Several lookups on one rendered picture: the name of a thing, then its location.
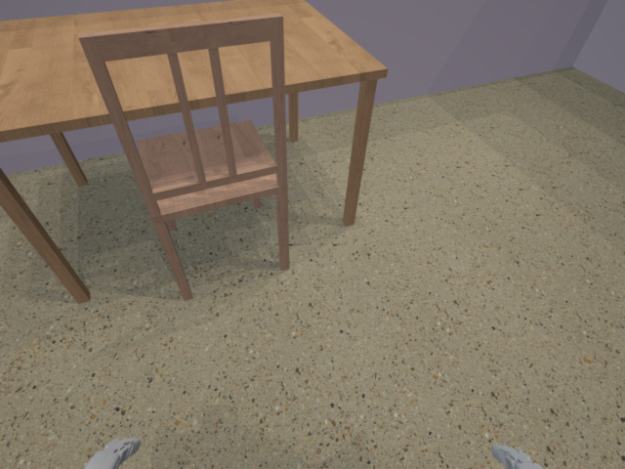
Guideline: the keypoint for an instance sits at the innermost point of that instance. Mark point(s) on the table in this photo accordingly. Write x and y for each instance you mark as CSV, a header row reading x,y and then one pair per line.
x,y
47,87

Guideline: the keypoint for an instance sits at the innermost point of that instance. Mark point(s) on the chair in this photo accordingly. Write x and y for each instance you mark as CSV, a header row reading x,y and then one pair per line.
x,y
199,170

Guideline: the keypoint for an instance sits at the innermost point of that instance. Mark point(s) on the robot right hand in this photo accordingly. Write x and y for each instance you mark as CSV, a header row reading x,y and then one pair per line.
x,y
513,458

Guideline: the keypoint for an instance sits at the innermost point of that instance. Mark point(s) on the robot left hand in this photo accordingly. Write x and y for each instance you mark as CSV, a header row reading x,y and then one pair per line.
x,y
114,453

